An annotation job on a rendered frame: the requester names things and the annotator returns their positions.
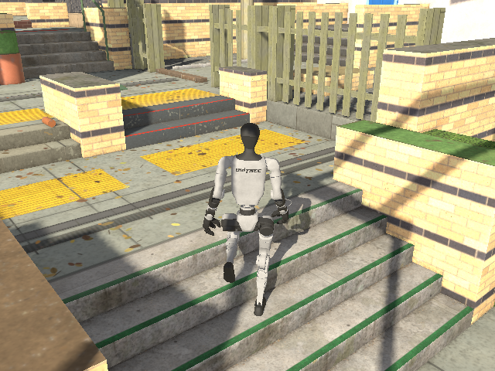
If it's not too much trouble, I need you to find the left robot forearm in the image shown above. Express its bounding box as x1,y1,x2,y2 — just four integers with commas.
204,187,220,220

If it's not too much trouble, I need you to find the right robot shin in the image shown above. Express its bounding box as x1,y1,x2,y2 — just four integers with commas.
256,256,270,306

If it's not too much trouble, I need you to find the robot left hand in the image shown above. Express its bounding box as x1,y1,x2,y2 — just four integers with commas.
203,217,221,236

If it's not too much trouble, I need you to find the right robot forearm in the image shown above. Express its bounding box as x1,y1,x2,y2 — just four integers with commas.
274,189,288,215

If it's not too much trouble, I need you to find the robot right hand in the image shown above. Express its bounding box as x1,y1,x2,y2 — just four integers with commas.
271,210,288,224

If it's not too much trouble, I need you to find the left robot foot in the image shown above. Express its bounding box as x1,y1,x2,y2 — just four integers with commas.
224,262,235,283

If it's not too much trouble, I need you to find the robot right upper arm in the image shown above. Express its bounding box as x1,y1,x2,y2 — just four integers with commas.
265,157,282,200

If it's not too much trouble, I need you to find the robot left upper arm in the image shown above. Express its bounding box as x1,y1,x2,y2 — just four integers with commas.
213,155,233,199

